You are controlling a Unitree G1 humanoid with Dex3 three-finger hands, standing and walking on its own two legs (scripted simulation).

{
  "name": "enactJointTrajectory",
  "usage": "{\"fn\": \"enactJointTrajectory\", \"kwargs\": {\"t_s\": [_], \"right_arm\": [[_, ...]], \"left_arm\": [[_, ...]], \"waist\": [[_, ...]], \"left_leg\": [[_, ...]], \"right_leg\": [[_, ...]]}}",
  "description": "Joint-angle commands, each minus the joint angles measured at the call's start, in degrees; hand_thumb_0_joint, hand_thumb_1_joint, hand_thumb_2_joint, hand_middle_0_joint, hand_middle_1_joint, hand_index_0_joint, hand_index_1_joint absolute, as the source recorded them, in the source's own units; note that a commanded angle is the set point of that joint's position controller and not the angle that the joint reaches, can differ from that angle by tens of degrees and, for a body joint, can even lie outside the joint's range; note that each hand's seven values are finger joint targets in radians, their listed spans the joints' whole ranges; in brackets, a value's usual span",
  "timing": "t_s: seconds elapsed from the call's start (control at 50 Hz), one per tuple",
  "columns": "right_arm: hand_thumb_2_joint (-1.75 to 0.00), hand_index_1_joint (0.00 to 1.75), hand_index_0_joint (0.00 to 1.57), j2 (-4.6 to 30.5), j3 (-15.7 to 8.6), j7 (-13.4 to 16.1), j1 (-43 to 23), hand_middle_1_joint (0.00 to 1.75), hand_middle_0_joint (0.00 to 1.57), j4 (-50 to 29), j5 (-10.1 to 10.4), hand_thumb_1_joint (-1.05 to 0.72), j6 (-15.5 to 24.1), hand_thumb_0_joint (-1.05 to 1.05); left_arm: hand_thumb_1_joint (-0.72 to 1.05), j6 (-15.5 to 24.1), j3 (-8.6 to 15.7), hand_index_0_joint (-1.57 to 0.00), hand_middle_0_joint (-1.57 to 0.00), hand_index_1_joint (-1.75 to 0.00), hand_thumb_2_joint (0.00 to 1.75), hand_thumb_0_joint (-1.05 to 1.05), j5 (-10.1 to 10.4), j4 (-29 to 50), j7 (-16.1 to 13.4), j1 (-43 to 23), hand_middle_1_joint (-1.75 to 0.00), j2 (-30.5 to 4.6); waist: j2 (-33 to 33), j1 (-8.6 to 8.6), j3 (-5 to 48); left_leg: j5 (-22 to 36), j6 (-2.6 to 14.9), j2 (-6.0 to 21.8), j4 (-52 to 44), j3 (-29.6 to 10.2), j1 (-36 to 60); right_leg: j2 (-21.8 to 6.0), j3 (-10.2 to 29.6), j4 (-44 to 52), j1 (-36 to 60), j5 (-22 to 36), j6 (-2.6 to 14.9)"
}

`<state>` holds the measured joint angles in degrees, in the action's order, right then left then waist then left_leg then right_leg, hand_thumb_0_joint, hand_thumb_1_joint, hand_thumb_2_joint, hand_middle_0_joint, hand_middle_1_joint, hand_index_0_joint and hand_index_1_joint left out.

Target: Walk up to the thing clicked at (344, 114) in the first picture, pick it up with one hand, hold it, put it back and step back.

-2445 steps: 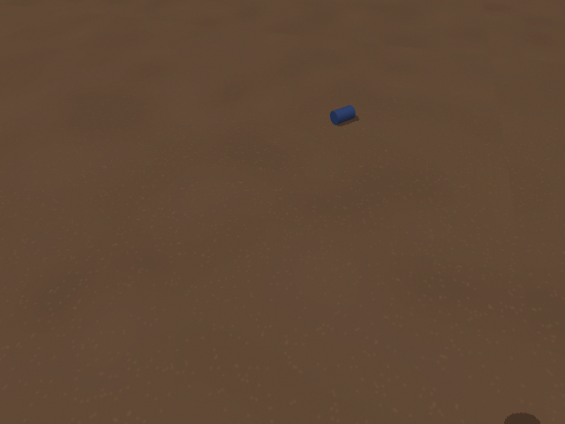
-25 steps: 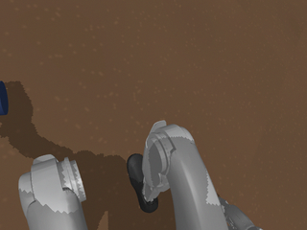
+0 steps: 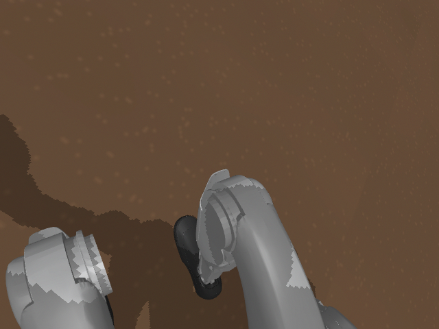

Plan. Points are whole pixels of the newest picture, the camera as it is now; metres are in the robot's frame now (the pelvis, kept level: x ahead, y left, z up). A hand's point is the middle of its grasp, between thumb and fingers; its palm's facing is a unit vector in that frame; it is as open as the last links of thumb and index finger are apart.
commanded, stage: close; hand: left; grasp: from above
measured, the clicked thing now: out of the picture +0.47 +0.32 -0.26
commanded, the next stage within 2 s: settle in 1.50 s
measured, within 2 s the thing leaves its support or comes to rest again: leaves its support in 1.96 s
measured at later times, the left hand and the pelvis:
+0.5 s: hand out of the picture +0.46 +0.32 -0.23, palm faces -0.47 -0.07 -0.88, open 11.9 cm; pelvis +0.00 +0.00 +0.00, yaw +0 degrees
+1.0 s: hand out of the picture +0.46 +0.32 -0.23, palm faces -0.46 -0.06 -0.88, open 11.8 cm; pelvis +0.00 +0.00 +0.00, yaw +0 degrees
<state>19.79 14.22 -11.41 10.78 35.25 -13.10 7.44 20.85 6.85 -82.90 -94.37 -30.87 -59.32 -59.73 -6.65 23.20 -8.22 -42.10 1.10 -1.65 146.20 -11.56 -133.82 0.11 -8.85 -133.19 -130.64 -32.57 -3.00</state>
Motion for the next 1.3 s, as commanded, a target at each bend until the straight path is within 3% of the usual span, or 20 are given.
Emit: {"fn": "enactJointTrajectory", "kwargs": {"t_s": [0.0, 0.1, 0.12, 0.14, 0.18, 0.24, 0.34, 0.38, 0.46, 0.62, 0.68, 0.78, 0.82, 0.84, 0.9, 0.94, 1.0, 1.04, 1.18, 1.28], "right_arm": [[-0.9, 0.3, 0.2, 18.9, -6.0, 1.0, 10.1, 0.3, 0.2, 0.3, -0.3, -0.9, 0.6, 0.0], [-0.9, 0.3, 0.2, 19.2, -6.0, 0.7, 10.0, 0.3, 0.2, 0.4, -0.2, -0.9, 1.4, 0.0], [-0.9, 0.3, 0.2, 19.5, -6.2, 0.6, 10.1, 0.3, 0.2, 0.1, -0.2, -0.9, 1.6, 0.0], [-0.9, 0.3, 0.2, 19.2, -6.2, 0.5, 9.3, 0.3, 0.2, 0.9, 0.0, -0.9, 1.8, 0.0], [-0.9, 0.3, 0.2, 19.8, -6.3, 0.4, 9.2, 0.3, 0.2, 0.0, 0.1, -0.9, 2.1, 0.0], [-0.9, 0.3, 0.2, 19.9, -6.3, 0.2, 9.8, 0.3, 0.2, -0.1, 0.2, -0.9, 2.2, 0.0], [-0.9, 0.3, 0.2, 20.2, -6.6, 0.3, 9.6, 0.3, 0.2, -0.3, 0.6, -0.9, 2.1, 0.0], [-0.9, 0.3, 0.2, 19.9, -6.7, 0.3, 10.3, 0.3, 0.2, -0.6, 0.5, -0.9, 1.9, 0.0], [-0.9, 0.3, 0.2, 20.3, -6.7, 0.7, 10.2, 0.3, 0.2, -1.0, 0.6, -0.9, 1.0, 0.0], [-0.9, 0.3, 0.2, 19.7, -6.3, 0.7, 10.1, 0.3, 0.2, -1.4, 0.4, -0.9, 0.5, 0.0], [-0.9, 0.3, 0.2, 19.9, -6.6, 1.1, 9.4, 0.3, 0.2, -1.4, 0.5, -0.9, 0.2, 0.0], [-0.9, 0.3, 0.2, 20.0, -6.3, 0.8, 10.1, 0.3, 0.2, -1.3, 0.2, -0.9, 0.3, 0.0], [-0.9, 0.3, 0.2, 19.3, -5.9, 0.9, 9.5, 0.3, 0.2, -0.5, 0.2, -0.9, 0.1, 0.0], [-0.9, 0.3, 0.2, 19.8, -6.3, 0.8, 10.1, 0.3, 0.2, -0.9, 0.0, -0.9, 0.2, 0.0], [-0.9, 0.3, 0.2, 19.8, -5.7, 1.0, 9.4, 0.3, 0.2, -0.8, 0.1, -0.9, 0.3, 0.0], [-0.9, 0.3, 0.2, 20.4, -6.3, 1.0, 9.7, 0.3, 0.2, -1.1, 0.3, -0.9, 0.3, 0.0], [-0.9, 0.3, 0.2, 19.9, -6.0, 0.9, 9.8, 0.3, 0.2, -0.9, 0.1, -0.9, 0.6, 0.0], [-0.9, 0.3, 0.2, 19.9, -5.9, 1.0, 10.2, 0.3, 0.2, -1.1, 0.2, -0.9, 0.3, 0.0], [-0.9, 0.3, 0.2, 19.5, -5.8, 1.2, 9.9, 0.3, 0.2, -0.7, 0.2, -0.9, 0.4, 0.0], [-0.9, 0.3, 0.2, 20.4, -6.1, 1.6, 10.0, 0.3, 0.2, -1.7, 0.1, -0.9, 0.5, 0.0]], "left_arm": [[-0.28, 0.0, 0.2, -0.2, -0.17, -1.07, 1.01, 0.0, 1.0, 6.5, -2.9, -15.7, -1.1, -12.6], [-0.21, -1.4, 0.1, -0.26, -0.24, -1.04, 1.0, 0.0, 0.3, 6.5, -3.8, -15.7, -1.06, -13.2], [-0.2, -1.8, -0.1, -0.26, -0.24, -1.04, 1.0, 0.0, 0.5, 5.6, -3.7, -15.5, -1.06, -11.8], [-0.2, -2.0, 0.0, -0.26, -0.24, -1.04, 0.99, 0.0, 1.0, 5.4, -3.8, -15.6, -1.06, -12.1], [-0.19, -2.3, -0.4, -0.26, -0.23, -1.02, 0.95, 0.0, 1.2, 6.1, -3.5, -16.4, -1.05, -11.8], [-0.18, -2.8, 0.7, -0.28, -0.26, -1.01, 0.96, 0.0, 1.2, 4.6, -2.7, -14.6, -1.04, -12.5], [-0.15, -2.7, 1.7, -0.31, -0.29, -1.0, 0.97, 0.0, 2.0, 6.0, -1.6, -14.6, -1.02, -14.1], [-0.13, -2.3, 0.9, -0.32, -0.3, -0.99, 0.95, 0.0, 2.0, 6.7, -1.1, -15.0, -1.02, -12.8], [-0.12, -1.7, 1.9, -0.33, -0.31, -1.0, 0.96, 0.0, 2.1, 6.2, -0.8, -13.0, -1.02, -14.2], [-0.02, -1.0, 0.9, -0.41, -0.4, -0.98, 0.99, 0.0, 1.9, 7.0, 0.2, -12.9, -1.0, -12.9], [-0.01, -0.6, 0.9, -0.42, -0.41, -1.0, 1.01, 0.0, 1.7, 7.7, -0.2, -13.5, -1.02, -13.9], [0.07, -0.6, 0.3, -0.48, -0.47, -1.02, 1.06, 0.0, 1.0, 6.7, -0.5, -14.0, -1.03, -12.5], [0.1, -0.6, 0.4, -0.51, -0.5, -1.01, 1.06, 0.0, 1.3, 6.0, -0.8, -13.8, -1.01, -12.9], [0.14, -0.7, 0.0, -0.53, -0.52, -0.99, 1.04, 0.0, 0.9, 6.5, -0.7, -14.2, -1.0, -12.3], [0.15, -0.7, 0.6, -0.54, -0.54, -0.99, 1.04, 0.0, 1.3, 5.9, -1.1, -14.5, -1.0, -14.0], [0.16, -0.9, 0.6, -0.55, -0.54, -0.99, 1.06, 0.0, 1.0, 6.0, -1.0, -13.4, -1.0, -13.8], [0.18, -1.1, -0.2, -0.56, -0.56, -0.97, 1.03, 0.0, 1.0, 5.4, -1.1, -14.8, -0.98, -12.5], [0.19, -1.2, 0.9, -0.58, -0.58, -0.96, 1.04, 0.0, 1.1, 5.4, -1.4, -13.8, -0.96, -13.8], [0.26, -1.3, -0.5, -0.64, -0.64, -0.95, 1.04, 0.0, 1.3, 5.8, -0.9, -14.3, -0.95, -13.0], [0.29, -1.4, -0.4, -0.66, -0.65, -0.93, 1.01, 0.0, 1.0, 6.1, -0.8, -14.7, -0.93, -12.9]], "waist": [[29.9, 2.08, 34.6], [30.5, 1.89, 36.2], [30.5, 2.58, 35.6], [30.7, 1.79, 35.4], [31.8, 2.12, 34.6], [28.5, 2.39, 34.4], [27.9, 1.59, 35.5], [28.9, 2.37, 36.1], [27.8, 1.16, 35.5], [27.5, 1.65, 34.3], [29.5, 0.67, 35.1], [29.9, 2.09, 34.6], [28.9, 1.51, 34.5], [29.6, 2.29, 34.3], [28.2, 1.71, 33.5], [29.8, 1.24, 34.5], [29.4, 2.26, 34.4], [28.7, 1.52, 34.8], [28.2, 1.92, 35.6], [27.8, 2.03, 34.4]], "left_leg": [[12.6, -0.76, 1.5, -16.8, 3.7, 28.1], [13.7, -0.58, 1.5, -17.0, 4.0, 28.6], [14.8, -0.9, 1.7, -16.9, 3.6, 29.9], [13.8, -0.85, 1.6, -17.3, 3.5, 28.9], [14.1, -1.0, 1.5, -17.8, 3.2, 28.6], [14.4, -0.6, 1.4, -16.1, 3.8, 27.1], [13.6, -0.4, 1.2, -16.3, 4.0, 26.7], [14.4, -0.32, 1.3, -16.2, 4.2, 27.8], [14.3, -0.43, 1.0, -16.3, 4.1, 25.9], [13.9, -0.61, 1.2, -16.2, 3.7, 27.2], [12.7, -0.85, 1.3, -17.4, 3.4, 27.9], [16.1, -1.3, 1.6, -16.5, 2.7, 30.2], [14.3, -0.85, 1.4, -16.7, 3.3, 27.9], [14.7, -0.93, 1.4, -16.7, 3.4, 28.8], [12.3, -0.57, 1.2, -16.9, 3.4, 26.4], [14.3, -1.05, 1.4, -17.3, 3.1, 28.7], [14.5, -0.98, 1.4, -16.6, 3.0, 28.2], [14.5, -0.9, 1.3, -17.3, 3.0, 27.9], [13.7, -0.01, 1.0, -16.3, 4.6, 26.2], [13.5, -0.66, 1.1, -16.3, 3.5, 27.2]], "right_leg": [[2.6, -5.3, 9.2, 18.6, 7.2, 4.63], [2.8, -5.0, 9.2, 19.9, 8.9, 4.47], [2.4, -5.2, 8.7, 18.8, 9.6, 4.42], [2.6, -5.2, 8.7, 18.7, 8.7, 4.53], [2.4, -5.4, 9.0, 18.1, 8.7, 4.69], [2.3, -5.1, 9.1, 19.3, 9.5, 4.5], [2.4, -4.9, 9.9, 20.4, 8.4, 4.71], [2.3, -4.8, 9.9, 21.2, 9.2, 4.5], [2.4, -5.0, 10.3, 21.3, 8.4, 4.97], [2.3, -5.0, 10.1, 19.4, 7.6, 4.9], [2.4, -5.0, 10.1, 19.4, 6.5, 5.11], [2.1, -5.4, 9.1, 18.1, 8.9, 4.89], [2.5, -5.3, 9.8, 19.1, 8.0, 4.91], [2.3, -5.2, 9.8, 18.7, 8.4, 4.77], [2.4, -5.3, 10.3, 19.2, 6.7, 4.88], [2.3, -5.2, 9.7, 18.7, 7.7, 5.0], [2.3, -5.3, 9.4, 18.6, 8.2, 4.93], [2.3, -5.6, 9.8, 19.6, 8.3, 4.92], [2.6, -4.6, 10.5, 22.1, 8.6, 4.59], [2.3, -5.2, 10.1, 18.9, 7.5, 5.06]]}}
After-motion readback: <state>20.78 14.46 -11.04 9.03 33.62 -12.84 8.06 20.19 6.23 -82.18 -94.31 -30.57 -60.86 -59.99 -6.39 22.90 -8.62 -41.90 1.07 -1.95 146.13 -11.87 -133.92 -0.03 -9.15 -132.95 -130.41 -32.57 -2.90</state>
